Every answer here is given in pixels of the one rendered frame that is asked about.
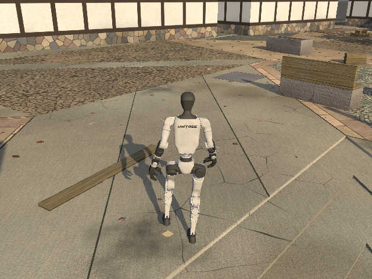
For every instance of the robot right hand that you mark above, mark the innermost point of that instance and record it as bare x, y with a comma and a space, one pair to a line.
214, 161

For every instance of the robot right upper arm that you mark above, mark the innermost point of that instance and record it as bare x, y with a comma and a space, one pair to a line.
207, 132

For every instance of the robot left hand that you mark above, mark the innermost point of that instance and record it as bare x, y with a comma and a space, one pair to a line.
152, 172

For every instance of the left robot forearm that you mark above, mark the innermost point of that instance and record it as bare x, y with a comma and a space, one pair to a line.
157, 156

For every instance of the robot left foot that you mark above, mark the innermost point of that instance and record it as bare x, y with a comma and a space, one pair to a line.
166, 221

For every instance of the right robot forearm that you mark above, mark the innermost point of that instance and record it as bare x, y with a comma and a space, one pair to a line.
212, 152

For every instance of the left robot shin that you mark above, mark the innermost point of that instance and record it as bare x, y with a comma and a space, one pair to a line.
167, 199

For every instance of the robot left upper arm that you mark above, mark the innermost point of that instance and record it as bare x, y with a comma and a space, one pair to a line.
166, 131

